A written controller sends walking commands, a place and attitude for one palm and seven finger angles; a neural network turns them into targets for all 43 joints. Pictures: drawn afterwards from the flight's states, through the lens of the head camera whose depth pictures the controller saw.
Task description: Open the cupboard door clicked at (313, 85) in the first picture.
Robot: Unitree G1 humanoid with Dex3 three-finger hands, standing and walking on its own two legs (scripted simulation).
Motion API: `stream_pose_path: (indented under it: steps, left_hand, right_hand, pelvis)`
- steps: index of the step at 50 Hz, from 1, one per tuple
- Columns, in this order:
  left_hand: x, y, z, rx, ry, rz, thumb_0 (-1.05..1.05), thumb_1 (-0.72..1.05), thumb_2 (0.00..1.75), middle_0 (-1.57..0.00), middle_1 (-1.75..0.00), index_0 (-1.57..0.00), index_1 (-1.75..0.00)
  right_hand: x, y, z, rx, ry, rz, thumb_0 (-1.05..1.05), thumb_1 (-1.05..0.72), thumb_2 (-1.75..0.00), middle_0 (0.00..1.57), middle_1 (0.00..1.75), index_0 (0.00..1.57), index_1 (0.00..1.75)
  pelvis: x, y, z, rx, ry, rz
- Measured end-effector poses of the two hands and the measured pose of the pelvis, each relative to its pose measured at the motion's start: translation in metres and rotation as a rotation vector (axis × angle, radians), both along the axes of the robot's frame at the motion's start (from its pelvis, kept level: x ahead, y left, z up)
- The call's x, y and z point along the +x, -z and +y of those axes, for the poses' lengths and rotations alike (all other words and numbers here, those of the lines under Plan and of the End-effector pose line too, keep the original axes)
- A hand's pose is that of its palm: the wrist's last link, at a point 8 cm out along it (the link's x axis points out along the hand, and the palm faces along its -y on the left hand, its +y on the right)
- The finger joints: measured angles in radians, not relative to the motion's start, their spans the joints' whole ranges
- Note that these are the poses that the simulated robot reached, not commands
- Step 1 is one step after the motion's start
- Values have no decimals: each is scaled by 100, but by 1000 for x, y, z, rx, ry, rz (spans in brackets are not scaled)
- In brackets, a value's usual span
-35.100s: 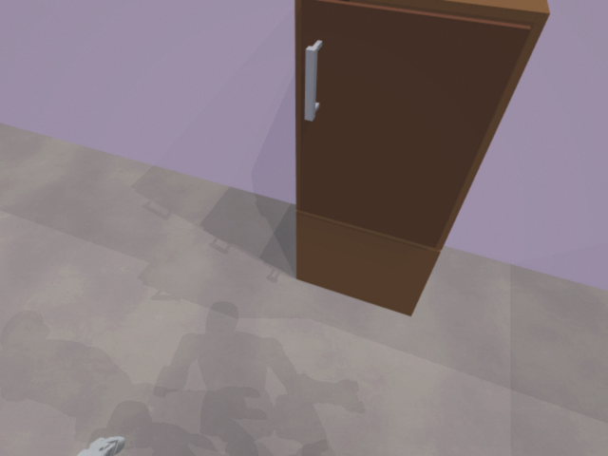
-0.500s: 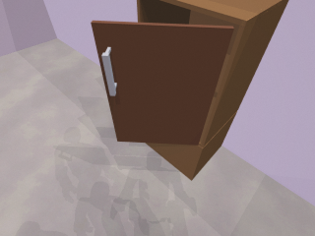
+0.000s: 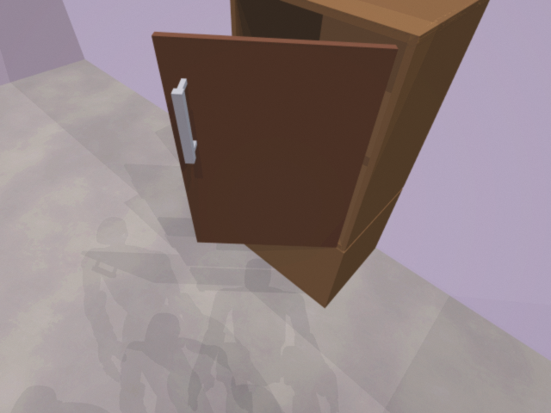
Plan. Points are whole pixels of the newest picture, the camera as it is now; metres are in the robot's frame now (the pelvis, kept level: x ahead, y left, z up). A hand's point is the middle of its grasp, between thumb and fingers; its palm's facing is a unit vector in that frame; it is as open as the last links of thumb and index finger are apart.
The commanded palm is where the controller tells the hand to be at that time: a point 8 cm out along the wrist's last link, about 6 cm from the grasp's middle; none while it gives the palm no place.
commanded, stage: look again from close up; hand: left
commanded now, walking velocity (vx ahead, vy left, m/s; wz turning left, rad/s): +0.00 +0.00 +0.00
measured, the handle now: (186, 123) +0.60 +0.21 +0.09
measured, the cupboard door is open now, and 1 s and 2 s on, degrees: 41 41 41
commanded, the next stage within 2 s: shuffle to correct the standing spot in 0.44 s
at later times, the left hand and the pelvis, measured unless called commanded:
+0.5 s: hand out of the picture -0.01 +0.13 -0.18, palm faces +0.02 -0.99 -0.16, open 7.4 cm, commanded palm none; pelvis +0.00 -0.03 +0.00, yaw +0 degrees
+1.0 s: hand out of the picture +0.02 +0.15 -0.19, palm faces +0.07 -0.99 -0.14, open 7.4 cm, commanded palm none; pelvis +0.07 -0.01 -0.01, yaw +1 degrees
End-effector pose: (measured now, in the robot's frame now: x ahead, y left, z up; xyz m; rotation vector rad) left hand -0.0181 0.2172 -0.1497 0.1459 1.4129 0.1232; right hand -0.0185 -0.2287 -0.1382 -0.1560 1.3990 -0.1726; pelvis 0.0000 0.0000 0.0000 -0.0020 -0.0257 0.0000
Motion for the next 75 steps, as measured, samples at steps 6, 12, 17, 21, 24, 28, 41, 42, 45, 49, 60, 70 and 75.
stream_pose_path:
  steps: [6,12,17,21,24,28,41,42,45,49,60,70,75]
  left_hand:
    - [-7,-1,-11,-7,-8,12,0,90,89,-20,-29,-20,-30]
    - [-6,-1,-21,-12,-15,6,0,90,89,-20,-29,-20,-30]
    - [-4,-2,-29,-15,-20,-2,0,90,89,-20,-29,-20,-30]
    - [-1,-2,-35,-16,-19,-5,0,90,89,-20,-29,-20,-30]
    - [1,-2,-38,-17,-19,-9,0,90,89,-20,-29,-20,-30]
    - [4,-3,-42,-15,-20,-13,0,90,89,-20,-29,-20,-30]
    - [5,8,-40,-27,-101,14,0,90,89,-20,-29,-20,-30]
    - [5,10,-38,-31,-112,21,0,90,89,-20,-29,-20,-30]
    - [6,16,-31,-45,-125,58,0,90,89,-20,-29,-20,-30]
    - [25,15,-21,-41,-95,104,0,90,89,-20,-29,-20,-30]
    - [128,-4,5,44,-64,-92,1,92,89,-20,-29,-20,-30]
    - [174,-9,-26,74,-7,-222,0,91,89,-19,-29,-20,-30]
    - [161,-4,-45,37,-22,-221,0,91,89,-20,-29,-20,-30]
  right_hand:
    - [-1,3,3,24,4,4,1,-91,-90,20,30,20,30]
    - [8,5,4,42,-3,-15,1,-91,-90,20,30,20,30]
    - [12,5,-3,40,-5,-18,1,-91,-90,20,30,20,30]
    - [14,5,-8,38,-4,-21,1,-91,-90,20,30,20,30]
    - [15,5,-11,37,-4,-19,1,-91,-90,20,30,20,30]
    - [15,5,-15,39,-6,-13,1,-91,-90,20,30,20,30]
    - [22,10,-20,26,-26,61,1,-91,-90,20,30,20,30]
    - [26,10,-19,19,-30,65,1,-91,-90,20,30,20,30]
    - [42,5,-12,-2,-29,52,1,-91,-90,20,30,19,30]
    - [59,1,2,-22,-17,18,0,-91,-90,20,30,19,30]
    - [75,2,24,43,-15,66,0,-90,-90,20,30,20,30]
    - [106,24,-29,37,6,5,0,-90,-90,20,30,20,30]
    - [122,18,-47,6,-15,-46,0,-91,-90,20,30,20,30]
  pelvis:
    - [-1,-1,-6,0,-2,-1]
    - [0,-1,-12,2,-3,1]
    - [1,-1,-17,4,-3,3]
    - [2,-2,-21,5,-2,3]
    - [3,-2,-25,5,-3,4]
    - [4,-2,-29,5,-4,6]
    - [34,8,-29,-25,-29,21]
    - [39,10,-27,-31,-34,23]
    - [54,11,-18,-17,-28,27]
    - [68,8,-7,-15,-15,27]
    - [75,-2,-12,-20,-51,28]
    - [82,12,-41,0,-46,21]
    - [76,11,-50,-1,-65,7]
